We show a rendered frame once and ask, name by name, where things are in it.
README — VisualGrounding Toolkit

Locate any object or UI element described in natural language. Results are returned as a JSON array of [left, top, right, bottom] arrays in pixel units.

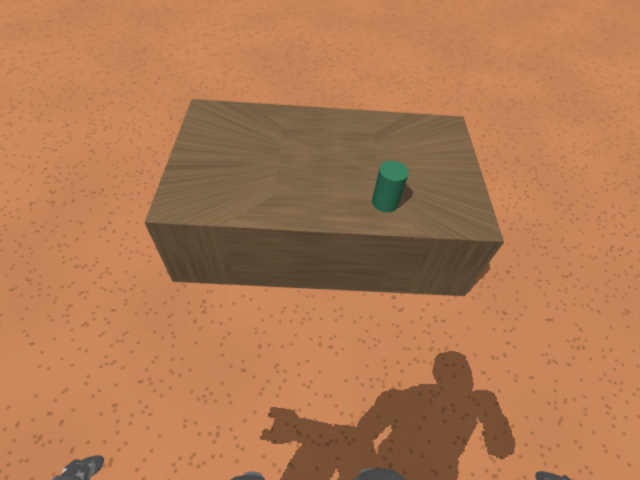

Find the can
[[372, 161, 409, 213]]

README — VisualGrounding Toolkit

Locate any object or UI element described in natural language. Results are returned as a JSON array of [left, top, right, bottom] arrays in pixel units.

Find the left robot hand
[[52, 455, 104, 480]]

